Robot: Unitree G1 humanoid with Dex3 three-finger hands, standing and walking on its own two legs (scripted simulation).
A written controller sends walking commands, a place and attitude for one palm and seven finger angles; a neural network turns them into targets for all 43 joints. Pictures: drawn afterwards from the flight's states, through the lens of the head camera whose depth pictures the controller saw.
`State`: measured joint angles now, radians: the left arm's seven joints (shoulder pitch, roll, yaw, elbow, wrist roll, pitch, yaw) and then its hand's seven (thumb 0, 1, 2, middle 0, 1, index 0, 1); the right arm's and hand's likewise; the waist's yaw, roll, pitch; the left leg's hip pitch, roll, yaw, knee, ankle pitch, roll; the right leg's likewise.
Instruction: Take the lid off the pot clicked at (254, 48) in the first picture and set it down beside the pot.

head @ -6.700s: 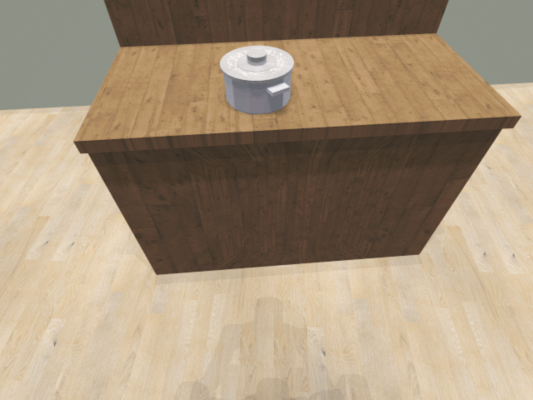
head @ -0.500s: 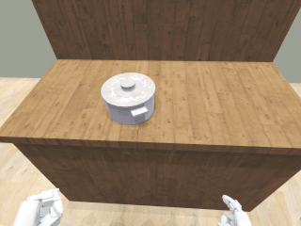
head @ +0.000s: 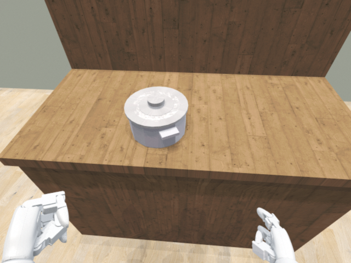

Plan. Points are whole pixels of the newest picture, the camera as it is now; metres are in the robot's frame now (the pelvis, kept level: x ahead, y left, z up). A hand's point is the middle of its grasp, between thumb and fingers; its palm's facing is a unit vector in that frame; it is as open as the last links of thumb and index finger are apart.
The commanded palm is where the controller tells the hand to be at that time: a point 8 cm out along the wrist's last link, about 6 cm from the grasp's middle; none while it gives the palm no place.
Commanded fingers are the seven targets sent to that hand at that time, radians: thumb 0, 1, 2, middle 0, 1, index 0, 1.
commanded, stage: raise the hand higher, near the body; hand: left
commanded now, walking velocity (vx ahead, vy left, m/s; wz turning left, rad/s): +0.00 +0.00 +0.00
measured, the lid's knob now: (155, 100) +0.53 +0.13 +0.09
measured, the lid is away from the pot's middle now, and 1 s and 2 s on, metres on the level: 0.00 0.00 0.00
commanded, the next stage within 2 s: reach forward and open the fingers in 0.14 s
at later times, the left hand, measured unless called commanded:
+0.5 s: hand (45, 211) +0.17 +0.27 +0.10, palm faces -0.05 -0.10 -0.99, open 2.9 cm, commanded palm +0.15 +0.26 +0.16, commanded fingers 0.00 0.46 1.15 -1.15 -1.00 -1.15 -1.00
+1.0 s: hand (51, 185) +0.20 +0.26 +0.13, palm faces -0.12 -0.05 -0.99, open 7.3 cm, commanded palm +0.19 +0.26 +0.20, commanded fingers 0.00 -0.29 1.46 -0.84 -0.12 -0.84 -0.12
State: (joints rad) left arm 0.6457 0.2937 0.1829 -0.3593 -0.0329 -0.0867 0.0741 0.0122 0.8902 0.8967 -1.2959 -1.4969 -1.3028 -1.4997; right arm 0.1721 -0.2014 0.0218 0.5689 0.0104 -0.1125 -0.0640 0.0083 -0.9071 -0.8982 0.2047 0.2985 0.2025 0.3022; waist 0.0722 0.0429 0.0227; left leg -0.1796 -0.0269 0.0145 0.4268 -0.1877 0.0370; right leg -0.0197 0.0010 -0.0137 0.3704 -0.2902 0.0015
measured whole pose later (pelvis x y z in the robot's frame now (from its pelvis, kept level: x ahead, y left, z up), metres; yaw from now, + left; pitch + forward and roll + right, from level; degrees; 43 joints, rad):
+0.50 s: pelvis -0.02 +0.00 -0.01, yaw +0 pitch +0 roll -1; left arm 0.49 0.62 0.11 -0.43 0.72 0.14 -0.01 0.00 0.72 0.98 -1.24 -1.31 -1.25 -1.31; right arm 0.12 -0.29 0.01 0.54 0.04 0.11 -0.01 0.01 -0.91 -0.90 0.20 0.30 0.20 0.30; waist 0.08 0.13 -0.02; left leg -0.33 -0.02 0.02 0.52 -0.19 0.04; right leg -0.18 0.01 -0.01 0.50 -0.32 0.00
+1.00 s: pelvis -0.05 +0.01 +0.00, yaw +2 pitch -3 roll -1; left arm 0.06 0.66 0.05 -0.21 0.74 0.03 -0.27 0.00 -0.01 1.32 -0.96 -0.45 -0.97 -0.45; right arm 0.12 -0.28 0.02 0.57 0.05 0.07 0.01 0.01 -0.91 -0.90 0.20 0.30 0.20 0.30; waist 0.07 0.14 0.03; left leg -0.27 -0.03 -0.01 0.44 -0.11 0.05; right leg -0.13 0.00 -0.04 0.44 -0.26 0.01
